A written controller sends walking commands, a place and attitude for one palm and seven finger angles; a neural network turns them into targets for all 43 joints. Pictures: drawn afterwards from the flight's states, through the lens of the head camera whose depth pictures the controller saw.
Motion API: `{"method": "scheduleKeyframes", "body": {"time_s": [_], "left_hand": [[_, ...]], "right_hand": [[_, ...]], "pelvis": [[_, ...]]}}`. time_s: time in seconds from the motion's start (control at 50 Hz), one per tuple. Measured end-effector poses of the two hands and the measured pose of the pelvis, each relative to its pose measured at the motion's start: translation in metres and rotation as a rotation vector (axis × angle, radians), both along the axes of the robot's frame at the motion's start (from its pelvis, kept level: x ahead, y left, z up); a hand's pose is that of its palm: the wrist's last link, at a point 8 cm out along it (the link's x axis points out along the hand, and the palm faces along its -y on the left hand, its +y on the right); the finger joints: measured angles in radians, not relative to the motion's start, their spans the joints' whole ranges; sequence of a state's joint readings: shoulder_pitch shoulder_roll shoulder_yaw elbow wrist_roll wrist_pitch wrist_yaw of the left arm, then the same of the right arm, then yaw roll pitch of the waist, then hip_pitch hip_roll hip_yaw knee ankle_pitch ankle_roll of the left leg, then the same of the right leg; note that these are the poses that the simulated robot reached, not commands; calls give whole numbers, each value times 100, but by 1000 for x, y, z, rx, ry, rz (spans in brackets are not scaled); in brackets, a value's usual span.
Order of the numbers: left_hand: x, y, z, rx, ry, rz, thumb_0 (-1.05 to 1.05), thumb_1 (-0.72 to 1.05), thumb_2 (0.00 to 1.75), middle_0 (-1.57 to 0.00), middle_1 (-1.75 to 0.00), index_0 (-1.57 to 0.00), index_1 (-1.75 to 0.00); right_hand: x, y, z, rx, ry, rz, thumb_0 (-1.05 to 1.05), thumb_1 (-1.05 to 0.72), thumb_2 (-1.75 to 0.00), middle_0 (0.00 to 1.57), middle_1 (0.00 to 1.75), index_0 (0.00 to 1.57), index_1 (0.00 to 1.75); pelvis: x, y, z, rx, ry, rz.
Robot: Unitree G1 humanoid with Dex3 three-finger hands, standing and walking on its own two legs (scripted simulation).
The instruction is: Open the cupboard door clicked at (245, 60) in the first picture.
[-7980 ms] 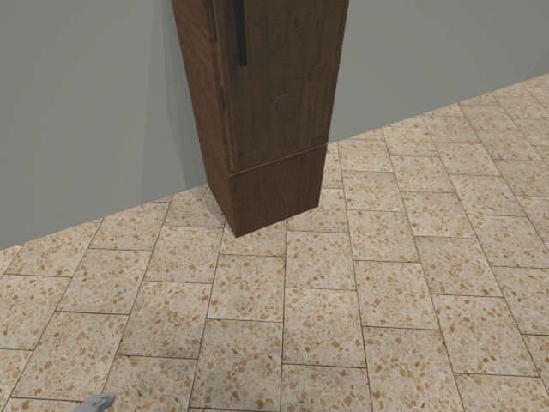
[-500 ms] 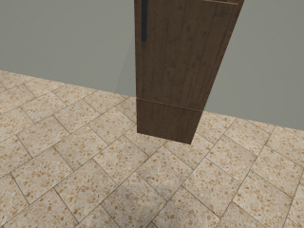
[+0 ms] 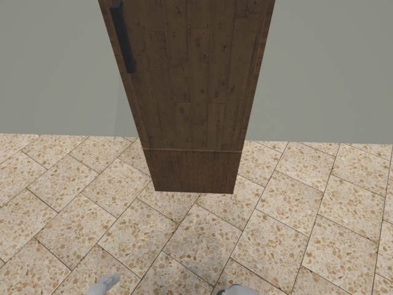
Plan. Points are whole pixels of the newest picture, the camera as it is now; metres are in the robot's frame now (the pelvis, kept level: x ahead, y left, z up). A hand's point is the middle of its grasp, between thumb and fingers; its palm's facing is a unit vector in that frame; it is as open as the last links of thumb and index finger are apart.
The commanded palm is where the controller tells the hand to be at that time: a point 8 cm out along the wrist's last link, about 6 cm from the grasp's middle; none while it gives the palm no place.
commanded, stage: take the last steps up to it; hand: left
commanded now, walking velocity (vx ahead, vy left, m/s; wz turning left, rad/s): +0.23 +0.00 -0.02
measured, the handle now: (125, 38) +0.70 +0.18 +0.17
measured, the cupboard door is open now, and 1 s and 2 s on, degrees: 0 0 0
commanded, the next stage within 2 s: come to a stop and stand still in 0.18 s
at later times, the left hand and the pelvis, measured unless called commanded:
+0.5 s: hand out of the picture +0.12 +0.17 -0.17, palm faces +0.09 -0.98 -0.16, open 7.3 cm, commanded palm none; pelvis +0.15 +0.01 +0.01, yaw -1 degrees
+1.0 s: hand out of the picture +0.14 +0.13 -0.13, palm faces +0.02 -0.96 -0.27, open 7.3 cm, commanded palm none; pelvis +0.10 -0.06 +0.03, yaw -2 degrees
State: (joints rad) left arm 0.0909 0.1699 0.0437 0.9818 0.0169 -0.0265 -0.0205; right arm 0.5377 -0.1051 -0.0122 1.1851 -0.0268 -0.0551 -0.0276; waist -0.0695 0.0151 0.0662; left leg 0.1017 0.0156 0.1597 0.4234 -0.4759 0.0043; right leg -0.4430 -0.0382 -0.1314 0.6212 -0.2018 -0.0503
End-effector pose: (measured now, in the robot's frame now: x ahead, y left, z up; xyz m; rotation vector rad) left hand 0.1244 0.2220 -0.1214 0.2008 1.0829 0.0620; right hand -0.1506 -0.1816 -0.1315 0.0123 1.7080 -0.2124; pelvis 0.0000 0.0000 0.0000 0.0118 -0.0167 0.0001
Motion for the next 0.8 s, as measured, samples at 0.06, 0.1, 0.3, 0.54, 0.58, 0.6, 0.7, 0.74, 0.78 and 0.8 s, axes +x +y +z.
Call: {"method": "scheduleKeyframes", "body": {"time_s": [0.06,0.1,0.3,0.54,0.58,0.6,0.7,0.74,0.78,0.8], "left_hand": [[21,-12,-3,1,-29,13,0,91,90,-20,-30,-20,-29],[19,-17,0,-3,-2,39,0,91,90,-20,-30,-20,-29],[-8,-2,13,46,192,135,-2,95,90,-20,-30,-20,-29],[-7,-4,-18,-46,354,185,0,92,90,-20,-30,-20,-29],[-1,-3,-17,-39,360,169,0,91,90,-20,-30,-20,-29],[3,-2,-15,-31,358,160,0,91,90,-20,-30,-20,-29],[20,4,-6,37,301,129,0,91,90,-20,-30,-20,-29],[26,3,-2,68,260,124,0,91,90,-20,-30,-20,-29],[28,-1,0,98,210,119,0,91,90,-20,-30,-20,-29],[27,-4,1,112,193,116,0,91,90,-20,-30,-20,-29]], "right_hand": [[29,-11,-6,15,9,-11,0,-91,-90,21,30,20,30],[64,-22,-6,5,-40,4,1,-91,-90,21,30,20,30],[267,-60,4,-70,-402,126,1,-93,-90,20,30,20,30],[379,-25,14,-101,-514,209,0,-92,-90,20,30,20,30],[380,-20,13,-94,-517,196,0,-92,-90,20,30,20,30],[380,-21,13,-95,-522,182,0,-92,-90,20,30,20,30],[364,-43,5,-95,-512,151,-1,-92,-90,21,30,21,30],[352,-57,-2,-91,-498,143,-1,-92,-90,21,30,21,30],[339,-73,-12,-83,-486,130,-1,-92,-90,21,30,21,30],[332,-81,-16,-78,-476,120,-1,-92,-90,21,30,20,30]], "pelvis": [[24,-13,-4,0,-12,-1],[37,-17,2,-2,-19,3],[96,-16,23,-9,12,-2],[147,8,14,-1,-6,-30],[143,7,14,2,-2,-38],[141,6,15,2,1,-40],[122,-8,13,-1,13,-52],[114,-17,10,3,13,-52],[109,-29,4,18,13,-48],[107,-35,1,20,9,-48]]}}
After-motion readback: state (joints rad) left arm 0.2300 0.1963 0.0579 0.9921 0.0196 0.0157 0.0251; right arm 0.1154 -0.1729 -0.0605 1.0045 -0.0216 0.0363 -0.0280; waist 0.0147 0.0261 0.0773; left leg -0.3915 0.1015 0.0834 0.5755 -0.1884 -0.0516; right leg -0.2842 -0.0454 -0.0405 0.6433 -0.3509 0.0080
